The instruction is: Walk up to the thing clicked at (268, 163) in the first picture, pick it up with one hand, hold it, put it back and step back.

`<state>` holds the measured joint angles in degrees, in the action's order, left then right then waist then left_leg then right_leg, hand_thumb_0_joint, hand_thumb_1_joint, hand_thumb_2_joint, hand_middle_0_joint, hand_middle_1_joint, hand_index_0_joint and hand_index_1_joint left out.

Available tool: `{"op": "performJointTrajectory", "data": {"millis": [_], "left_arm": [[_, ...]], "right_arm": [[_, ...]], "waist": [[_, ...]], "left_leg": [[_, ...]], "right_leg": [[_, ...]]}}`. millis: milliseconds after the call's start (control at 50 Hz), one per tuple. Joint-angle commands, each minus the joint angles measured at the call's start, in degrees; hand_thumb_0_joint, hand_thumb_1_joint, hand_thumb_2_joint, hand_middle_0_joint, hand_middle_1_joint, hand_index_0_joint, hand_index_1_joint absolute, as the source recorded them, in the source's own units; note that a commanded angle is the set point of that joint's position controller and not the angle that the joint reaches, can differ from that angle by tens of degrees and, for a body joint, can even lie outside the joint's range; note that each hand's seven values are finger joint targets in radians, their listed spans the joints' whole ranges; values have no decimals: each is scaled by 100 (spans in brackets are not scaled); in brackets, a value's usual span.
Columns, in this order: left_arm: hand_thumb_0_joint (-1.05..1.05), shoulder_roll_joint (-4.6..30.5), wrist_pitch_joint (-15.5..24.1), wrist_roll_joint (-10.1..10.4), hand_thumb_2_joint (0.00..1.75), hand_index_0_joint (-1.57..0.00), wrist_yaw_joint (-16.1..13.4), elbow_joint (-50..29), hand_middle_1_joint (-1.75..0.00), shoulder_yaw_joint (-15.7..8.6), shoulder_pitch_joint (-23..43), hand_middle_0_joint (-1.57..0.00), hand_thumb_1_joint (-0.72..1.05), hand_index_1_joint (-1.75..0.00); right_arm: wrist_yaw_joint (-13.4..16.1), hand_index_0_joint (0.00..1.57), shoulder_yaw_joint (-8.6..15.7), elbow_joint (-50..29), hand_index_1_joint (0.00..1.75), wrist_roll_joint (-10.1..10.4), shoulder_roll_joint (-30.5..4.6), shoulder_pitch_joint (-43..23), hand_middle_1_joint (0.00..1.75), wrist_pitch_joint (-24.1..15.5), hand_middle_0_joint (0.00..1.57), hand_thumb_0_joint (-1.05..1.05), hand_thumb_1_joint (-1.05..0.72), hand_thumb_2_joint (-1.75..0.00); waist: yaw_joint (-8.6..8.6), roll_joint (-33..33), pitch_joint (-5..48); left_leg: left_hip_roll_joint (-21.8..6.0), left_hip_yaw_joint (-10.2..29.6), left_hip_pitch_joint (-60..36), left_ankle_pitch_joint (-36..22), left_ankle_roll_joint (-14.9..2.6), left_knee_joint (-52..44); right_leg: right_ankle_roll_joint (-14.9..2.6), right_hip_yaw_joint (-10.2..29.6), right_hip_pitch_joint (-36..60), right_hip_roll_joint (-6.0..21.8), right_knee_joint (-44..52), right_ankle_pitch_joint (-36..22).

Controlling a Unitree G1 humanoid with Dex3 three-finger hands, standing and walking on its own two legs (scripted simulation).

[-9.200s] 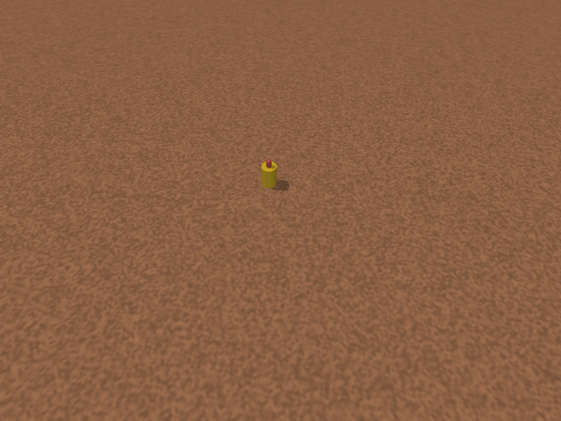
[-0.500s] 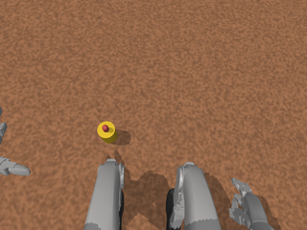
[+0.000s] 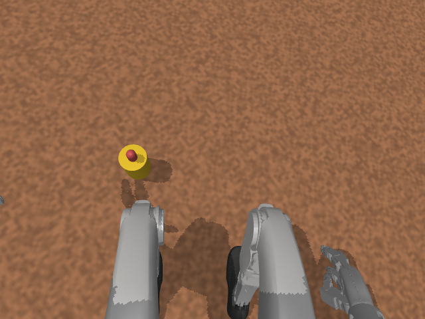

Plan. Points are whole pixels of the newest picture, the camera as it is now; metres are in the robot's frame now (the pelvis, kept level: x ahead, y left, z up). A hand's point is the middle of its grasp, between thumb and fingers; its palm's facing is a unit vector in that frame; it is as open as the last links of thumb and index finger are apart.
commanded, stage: go down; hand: left
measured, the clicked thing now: (134, 161) +0.46 +0.21 -0.36
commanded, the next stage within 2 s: approach in 1.00 s
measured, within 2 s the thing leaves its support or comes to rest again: neither
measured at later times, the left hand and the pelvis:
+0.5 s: hand out of the picture +0.37 +0.40 -0.05, palm faces +0.18 -0.97 -0.15, open 17.2 cm; pelvis -0.01 +0.00 -0.05, yaw -1 degrees
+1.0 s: hand out of the picture +0.38 +0.41 -0.06, palm faces +0.18 -0.97 -0.13, open 17.3 cm; pelvis -0.01 +0.01 -0.07, yaw -2 degrees
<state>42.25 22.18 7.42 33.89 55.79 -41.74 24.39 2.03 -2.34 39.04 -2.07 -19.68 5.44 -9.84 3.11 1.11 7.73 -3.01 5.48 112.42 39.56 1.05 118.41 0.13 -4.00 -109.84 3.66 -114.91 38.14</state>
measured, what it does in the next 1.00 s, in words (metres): lowers itself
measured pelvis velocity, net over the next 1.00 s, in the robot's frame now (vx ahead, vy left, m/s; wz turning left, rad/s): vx -0.01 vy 0.01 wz -0.03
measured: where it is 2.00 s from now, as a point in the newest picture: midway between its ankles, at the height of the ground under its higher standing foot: (194, 297)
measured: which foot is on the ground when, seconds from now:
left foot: down 0.00-1.00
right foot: down 0.00-1.00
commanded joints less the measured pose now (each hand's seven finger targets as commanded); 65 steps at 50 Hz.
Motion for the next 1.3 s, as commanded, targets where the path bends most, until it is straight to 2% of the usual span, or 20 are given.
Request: {"op": "performJointTrajectory", "data": {"millis": [0,40,60,140,200,300,500,540,600,660,780,860,920,980,1020,1080,1120,1180,1220,1280], "left_arm": [[0,2364,375,235,11,-3,108,-1043,-10,-483,1043,-4,-44,-9],[0,2562,371,237,10,-3,128,-1127,-9,-552,1184,-3,-45,-9],[0,2411,355,251,10,-3,169,-980,-9,-512,1091,-4,-46,-9],[0,2595,326,253,9,-4,209,-1035,-9,-571,1193,-4,-46,-9],[0,2627,313,283,10,-3,243,-1002,-9,-627,1288,-4,-49,-9],[0,2648,284,284,10,-3,298,-842,-9,-612,1376,-3,-47,-8],[0,2988,295,282,11,-3,345,-869,-9,-720,1711,-3,-50,-9],[0,2863,273,286,10,-3,359,-692,-9,-681,1635,-3,-49,-9],[0,3136,295,314,10,-3,375,-747,-8,-810,1712,-3,-49,-9],[0,2995,289,311,10,-3,427,-678,-9,-740,1681,-3,-52,-9],[0,3142,318,329,10,-3,468,-680,-9,-826,1798,-4,-53,-10],[0,3083,322,333,10,-3,503,-595,-9,-731,1921,-4,-51,-9],[0,3360,360,329,9,-3,492,-672,-8,-913,1888,-4,-53,-9],[0,3123,335,352,11,-3,562,-529,-9,-799,1800,-4,-51,-10],[0,3172,350,365,10,-3,560,-617,-9,-855,1884,-4,-51,-9],[0,3205,355,357,15,-3,574,-548,-13,-863,1888,-6,-54,-16],[0,3067,397,403,5,-5,599,-392,-10,-804,1924,-7,-58,-11],[0,2920,600,535,4,-6,631,-92,-9,-829,1939,-8,-60,-10],[0,2595,810,642,4,-6,679,191,-10,-675,2029,-8,-61,-12],[0,2487,1164,718,6,-5,692,520,-10,-560,2142,-7,-59,-11]], "right_arm": [[97,20,451,-288,30,5,-1288,681,30,-159,20,0,-91,-91],[86,20,426,-340,30,-13,-1305,649,30,-151,20,0,-91,-91],[86,20,426,-330,30,-12,-1293,684,30,-151,20,0,-92,-91],[73,20,399,-374,30,5,-1353,612,30,-143,20,0,-92,-91],[62,20,383,-361,30,-7,-1355,704,30,-137,20,0,-92,-91],[50,20,358,-359,30,-12,-1395,635,30,-139,20,0,-92,-91],[-5,20,299,-347,30,-20,-1433,723,30,-114,20,0,-92,-91],[-9,20,291,-331,30,-15,-1419,768,30,-112,20,0,-92,-91],[-16,20,256,-312,30,-33,-1431,766,30,-115,20,0,-92,-91],[-19,20,266,-286,30,-35,-1448,775,30,-98,20,0,-92,-91],[-41,20,232,-232,30,-47,-1471,844,30,-63,20,0,-92,-91],[-42,20,221,-228,30,-49,-1451,795,30,-76,20,0,-92,-91],[-42,20,223,-270,30,-62,-1498,752,30,-91,20,0,-92,-91],[-40,20,213,-202,30,-54,-1525,832,30,-69,20,0,-92,-91],[-40,20,205,-248,30,-56,-1543,813,30,-67,20,0,-92,-91],[-47,20,198,-303,30,-45,-1561,752,30,-67,20,0,-93,-91],[-63,20,150,-233,30,-77,-1535,772,30,-57,20,0,-91,-91],[-86,20,70,-262,30,-111,-1549,669,30,-93,20,0,-91,-91],[-105,20,4,-285,30,-157,-1546,630,30,-117,20,0,-91,-90],[-151,20,-130,-297,30,-248,-1578,532,30,-149,20,0,-91,-90]], "waist": [[-233,-1225,3243],[-231,-1277,3374],[-165,-1141,3413],[-255,-1322,3298],[-174,-1247,3485],[-179,-1292,3204],[-126,-1363,3233],[-75,-1208,3141],[-143,-1186,3207],[-127,-1254,3161],[-98,-1388,3281],[-7,-1195,2968],[-110,-1338,3191],[-38,-1407,3163],[-15,-1452,3229],[-17,-1457,2994],[113,-1345,2885],[184,-1184,2692],[347,-990,2529],[452,-917,2353]], "left_leg": [[100,-151,-2483,-806,-198,-1530],[103,-178,-2395,-814,-197,-1431],[113,-187,-2336,-853,-212,-1355],[101,-100,-2313,-723,-194,-1378],[121,-145,-2268,-979,-195,-1188],[113,-105,-2143,-687,-208,-1124],[134,-135,-1880,-564,-222,-911],[143,-153,-1765,-545,-235,-853],[162,-241,-1559,-505,-264,-751],[151,-214,-1678,-578,-245,-725],[140,-149,-1774,-773,-212,-642],[154,-223,-1405,-406,-270,-581],[152,-228,-1529,-461,-256,-560],[140,-114,-1734,-753,-206,-572],[140,-92,-1815,-905,-206,-522],[132,-45,-1682,-589,-210,-583],[131,-49,-1557,-617,-223,-439],[129,-29,-1314,-692,-233,-248],[129,-47,-1145,-682,-247,-27],[116,-25,-935,-561,-239,150]], "right_leg": [[-233,-1,1419,-274,1038,-696],[-225,-9,1454,-271,943,-704],[-217,-23,1490,-272,945,-737],[-237,-87,1147,-270,746,-643],[-225,-85,1261,-260,670,-832],[-231,-112,915,-261,542,-625],[-226,-130,780,-258,346,-505],[-218,-134,761,-271,371,-485],[-205,-103,954,-280,376,-431],[-217,-125,759,-278,301,-487],[-236,-157,653,-273,117,-623],[-203,-147,648,-289,252,-334],[-210,-148,701,-292,178,-395],[-236,-199,497,-276,36,-618],[-234,-213,483,-267,-4,-749],[-232,-234,318,-268,-22,-524],[-215,-243,334,-282,-19,-537],[-212,-274,267,-297,-164,-601],[-195,-317,225,-331,-197,-598],[-175,-394,245,-363,-322,-508]]}}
